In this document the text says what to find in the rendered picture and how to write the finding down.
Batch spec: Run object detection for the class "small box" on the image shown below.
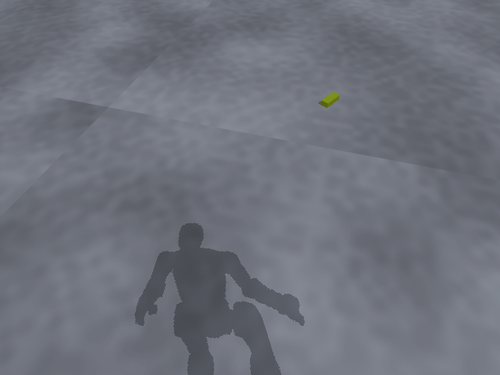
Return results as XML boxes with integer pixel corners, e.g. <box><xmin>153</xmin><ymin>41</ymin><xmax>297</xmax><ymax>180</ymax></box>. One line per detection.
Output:
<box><xmin>320</xmin><ymin>92</ymin><xmax>340</xmax><ymax>108</ymax></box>

